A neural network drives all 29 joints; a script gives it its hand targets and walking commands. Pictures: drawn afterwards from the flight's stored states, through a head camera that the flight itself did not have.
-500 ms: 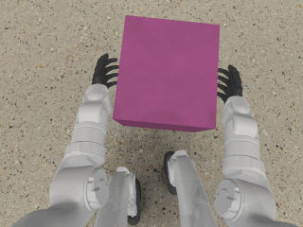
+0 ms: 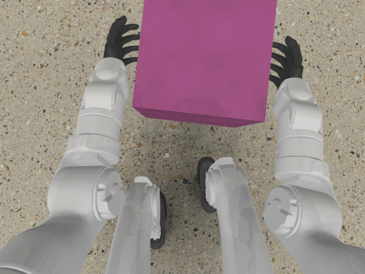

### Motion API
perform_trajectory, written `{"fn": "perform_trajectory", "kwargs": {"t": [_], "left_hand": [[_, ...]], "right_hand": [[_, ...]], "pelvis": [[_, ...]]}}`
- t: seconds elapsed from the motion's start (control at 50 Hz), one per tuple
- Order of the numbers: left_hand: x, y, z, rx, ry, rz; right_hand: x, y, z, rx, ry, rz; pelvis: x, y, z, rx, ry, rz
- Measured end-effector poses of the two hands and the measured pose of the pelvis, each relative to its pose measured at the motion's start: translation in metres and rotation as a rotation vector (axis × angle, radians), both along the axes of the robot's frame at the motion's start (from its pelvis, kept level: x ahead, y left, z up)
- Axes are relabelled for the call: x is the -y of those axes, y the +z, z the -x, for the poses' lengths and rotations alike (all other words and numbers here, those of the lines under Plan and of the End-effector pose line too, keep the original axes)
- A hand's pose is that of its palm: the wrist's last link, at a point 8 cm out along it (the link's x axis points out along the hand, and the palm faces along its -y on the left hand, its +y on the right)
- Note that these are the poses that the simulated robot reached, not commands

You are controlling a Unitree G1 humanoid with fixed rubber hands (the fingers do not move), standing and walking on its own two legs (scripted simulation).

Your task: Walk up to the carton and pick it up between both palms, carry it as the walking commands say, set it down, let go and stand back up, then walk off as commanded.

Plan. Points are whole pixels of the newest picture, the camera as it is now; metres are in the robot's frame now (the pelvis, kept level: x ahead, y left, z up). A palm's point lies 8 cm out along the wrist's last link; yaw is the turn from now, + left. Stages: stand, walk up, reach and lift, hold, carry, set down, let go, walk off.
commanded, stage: set down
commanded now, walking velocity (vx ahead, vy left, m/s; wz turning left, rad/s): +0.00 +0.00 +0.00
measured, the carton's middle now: (200, 60) +0.54 -0.12 -0.19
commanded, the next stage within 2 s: none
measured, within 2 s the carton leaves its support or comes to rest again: rests again in 1.64 s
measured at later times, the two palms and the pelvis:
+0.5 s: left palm (128, 65) +0.55 +0.05 -0.18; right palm (272, 79) +0.47 -0.27 -0.18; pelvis -0.01 +0.00 -0.06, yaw +1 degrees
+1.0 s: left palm (138, 68) +0.57 +0.04 -0.27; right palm (263, 78) +0.49 -0.29 -0.27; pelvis -0.01 +0.00 -0.11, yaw +1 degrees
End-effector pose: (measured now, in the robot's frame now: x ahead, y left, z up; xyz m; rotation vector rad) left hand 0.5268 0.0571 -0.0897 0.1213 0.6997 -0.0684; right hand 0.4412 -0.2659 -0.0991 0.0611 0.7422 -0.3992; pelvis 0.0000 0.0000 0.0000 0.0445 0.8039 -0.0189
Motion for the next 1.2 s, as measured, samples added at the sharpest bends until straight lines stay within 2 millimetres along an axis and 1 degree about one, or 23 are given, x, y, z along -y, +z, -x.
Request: {"fn": "perform_trajectory", "kwargs": {"t": [0.34,0.6,0.88,1.06,1.2], "left_hand": [[0.005,-0.061,-0.015,-0.011,-0.022,-0.016],[0.007,-0.108,-0.027,-0.017,-0.028,-0.018],[0.010,-0.158,-0.041,-0.029,-0.039,-0.020],[0.017,-0.184,-0.048,-0.039,-0.057,-0.013],[0.017,-0.204,-0.048,-0.057,-0.065,-0.006]], "right_hand": [[0.006,-0.060,-0.019,-0.009,0.013,0.015],[0.010,-0.102,-0.033,-0.010,0.030,0.020],[0.015,-0.152,-0.045,-0.022,0.049,0.016],[0.024,-0.174,-0.054,-0.030,0.057,0.019],[0.027,-0.192,-0.057,-0.051,0.078,0.021]], "pelvis": [[0.002,-0.043,0.010,-0.015,0.013,0.005],[-0.001,-0.072,0.011,-0.015,0.022,0.012],[-0.002,-0.100,0.010,0.018,0.027,0.015],[-0.001,-0.115,0.009,0.049,0.025,0.014],[0.001,-0.125,0.011,0.089,0.034,0.019]]}}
